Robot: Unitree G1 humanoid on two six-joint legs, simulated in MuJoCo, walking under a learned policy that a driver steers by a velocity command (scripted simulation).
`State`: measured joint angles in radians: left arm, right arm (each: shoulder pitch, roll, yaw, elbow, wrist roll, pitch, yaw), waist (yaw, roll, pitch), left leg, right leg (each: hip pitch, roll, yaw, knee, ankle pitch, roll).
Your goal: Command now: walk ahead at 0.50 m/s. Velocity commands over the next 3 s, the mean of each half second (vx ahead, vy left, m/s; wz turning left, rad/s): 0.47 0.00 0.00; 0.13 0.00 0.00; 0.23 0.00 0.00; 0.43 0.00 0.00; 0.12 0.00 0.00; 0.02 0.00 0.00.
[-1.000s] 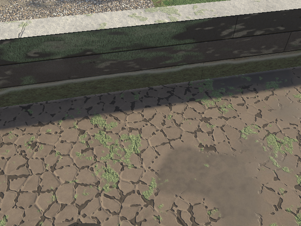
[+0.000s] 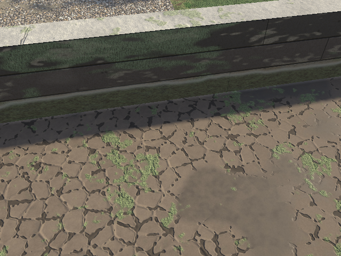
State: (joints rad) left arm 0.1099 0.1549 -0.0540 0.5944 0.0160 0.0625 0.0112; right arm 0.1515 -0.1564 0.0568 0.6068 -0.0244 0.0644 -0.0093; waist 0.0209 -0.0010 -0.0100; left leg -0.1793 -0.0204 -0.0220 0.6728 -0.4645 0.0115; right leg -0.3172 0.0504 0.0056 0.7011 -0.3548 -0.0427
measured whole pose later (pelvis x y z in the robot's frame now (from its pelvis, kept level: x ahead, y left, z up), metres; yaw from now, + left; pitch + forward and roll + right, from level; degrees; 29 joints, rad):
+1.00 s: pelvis +0.00 +0.00 +0.02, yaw +0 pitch +0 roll +0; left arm 0.14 0.18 -0.03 0.67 0.01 0.07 0.03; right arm 0.19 -0.18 0.04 0.68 -0.02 0.07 -0.01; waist 0.02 0.00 0.00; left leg -0.11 -0.02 -0.03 0.45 -0.33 0.01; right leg -0.25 0.04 0.01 0.48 -0.23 -0.04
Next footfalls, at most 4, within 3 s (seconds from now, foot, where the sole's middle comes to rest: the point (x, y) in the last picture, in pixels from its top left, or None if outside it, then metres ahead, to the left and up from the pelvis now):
none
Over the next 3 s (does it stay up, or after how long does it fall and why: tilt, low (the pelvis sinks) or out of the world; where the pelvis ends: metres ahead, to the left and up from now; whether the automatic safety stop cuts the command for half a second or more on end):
stays up -0.02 0.01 0.02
